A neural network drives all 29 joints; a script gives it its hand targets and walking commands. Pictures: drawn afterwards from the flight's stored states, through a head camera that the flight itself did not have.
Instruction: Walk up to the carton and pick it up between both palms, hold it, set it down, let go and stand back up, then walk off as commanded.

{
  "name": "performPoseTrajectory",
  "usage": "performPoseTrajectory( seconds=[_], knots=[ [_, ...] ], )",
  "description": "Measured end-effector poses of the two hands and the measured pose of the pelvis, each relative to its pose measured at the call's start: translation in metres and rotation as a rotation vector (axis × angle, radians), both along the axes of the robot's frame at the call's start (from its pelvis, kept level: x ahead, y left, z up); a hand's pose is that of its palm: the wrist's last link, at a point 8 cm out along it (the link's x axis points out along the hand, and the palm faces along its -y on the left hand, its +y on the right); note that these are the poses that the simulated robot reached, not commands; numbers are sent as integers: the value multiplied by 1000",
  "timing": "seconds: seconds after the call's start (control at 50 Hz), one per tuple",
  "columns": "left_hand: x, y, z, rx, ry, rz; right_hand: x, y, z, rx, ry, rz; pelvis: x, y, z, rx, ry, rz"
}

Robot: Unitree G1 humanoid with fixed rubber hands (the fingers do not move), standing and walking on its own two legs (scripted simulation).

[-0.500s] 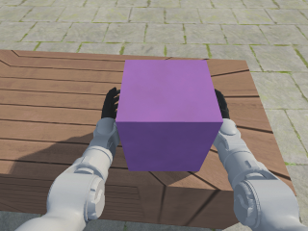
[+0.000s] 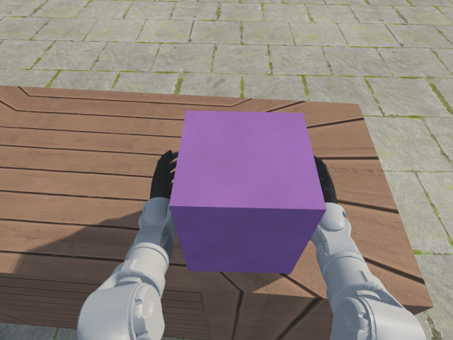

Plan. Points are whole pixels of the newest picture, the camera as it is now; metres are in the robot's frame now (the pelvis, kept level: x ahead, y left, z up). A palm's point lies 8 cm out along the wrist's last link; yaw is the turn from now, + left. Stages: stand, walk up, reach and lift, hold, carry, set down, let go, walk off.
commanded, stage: reach and lift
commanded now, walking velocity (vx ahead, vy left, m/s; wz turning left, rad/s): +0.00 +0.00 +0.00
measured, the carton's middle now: (241, 197) +0.39 +0.03 +0.03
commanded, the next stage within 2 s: none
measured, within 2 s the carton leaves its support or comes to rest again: leaves its support in 0.42 s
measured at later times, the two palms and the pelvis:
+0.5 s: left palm (159, 197) +0.37 +0.18 +0.04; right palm (324, 201) +0.38 -0.12 +0.05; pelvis -0.01 +0.00 +0.00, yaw +1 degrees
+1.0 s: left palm (161, 198) +0.36 +0.17 +0.05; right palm (331, 207) +0.37 -0.13 +0.06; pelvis -0.03 +0.00 +0.00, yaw +1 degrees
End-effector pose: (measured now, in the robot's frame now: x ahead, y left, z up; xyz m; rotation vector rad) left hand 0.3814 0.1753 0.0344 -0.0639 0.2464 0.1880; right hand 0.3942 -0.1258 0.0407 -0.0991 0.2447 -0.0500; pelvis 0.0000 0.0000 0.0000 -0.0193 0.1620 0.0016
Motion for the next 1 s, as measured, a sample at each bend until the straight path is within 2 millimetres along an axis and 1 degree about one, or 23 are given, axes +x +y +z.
performPoseTrajectory(
  seconds=[0.1,0.3,0.52,0.7,0.86,1.0],
  knots=[
    [0,0,-1,2,-7,2,0,0,-1,4,-7,-3,4,0,1,0,-5,-4],
    [-2,0,1,11,-20,3,-2,0,1,-24,-35,2,5,1,0,-5,14,3],
    [-16,1,7,8,-88,18,-13,2,8,-36,-108,14,-8,-1,0,-5,18,16],
    [-28,2,10,-7,-103,27,-23,3,12,-38,-124,20,-22,-3,-1,-1,33,18],
    [-26,-2,13,-13,-97,7,-28,-1,13,-46,-117,1,-31,-4,-2,3,45,19],
    [-22,-6,18,-10,-103,-9,-29,-6,15,-40,-122,-16,-31,-2,-4,1,74,11]
  ],
)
